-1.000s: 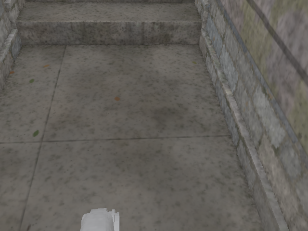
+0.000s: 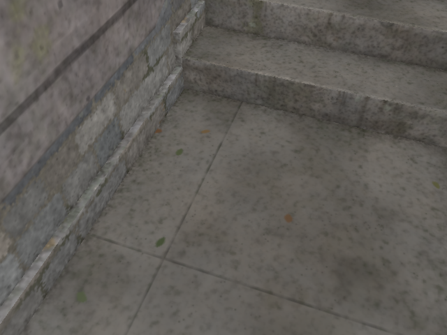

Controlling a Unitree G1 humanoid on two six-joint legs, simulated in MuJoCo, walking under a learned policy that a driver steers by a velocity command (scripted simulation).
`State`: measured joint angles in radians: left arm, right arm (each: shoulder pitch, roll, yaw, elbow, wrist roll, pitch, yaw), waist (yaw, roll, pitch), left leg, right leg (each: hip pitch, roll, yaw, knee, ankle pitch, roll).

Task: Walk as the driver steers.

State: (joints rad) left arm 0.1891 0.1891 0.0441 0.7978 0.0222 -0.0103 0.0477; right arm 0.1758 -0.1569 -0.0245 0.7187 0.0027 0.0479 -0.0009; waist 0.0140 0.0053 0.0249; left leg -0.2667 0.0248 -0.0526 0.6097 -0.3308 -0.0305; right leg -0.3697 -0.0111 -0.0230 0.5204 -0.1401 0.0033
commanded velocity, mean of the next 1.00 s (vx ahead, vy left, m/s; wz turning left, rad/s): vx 0.00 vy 0.00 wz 0.02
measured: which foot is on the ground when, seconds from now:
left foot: down 0.00-1.00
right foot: down 0.00-1.00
